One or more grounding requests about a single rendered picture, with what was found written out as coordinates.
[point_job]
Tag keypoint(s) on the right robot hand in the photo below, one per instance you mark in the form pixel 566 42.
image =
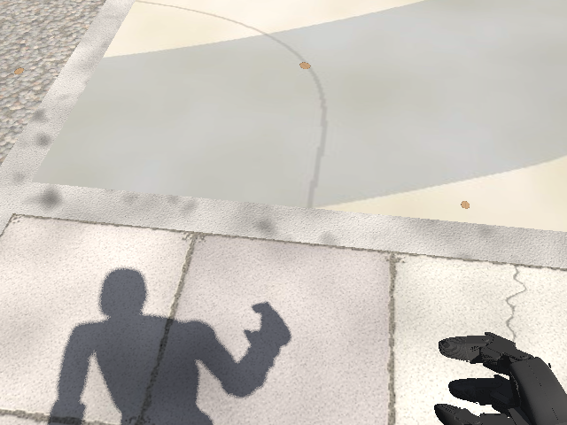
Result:
pixel 531 396

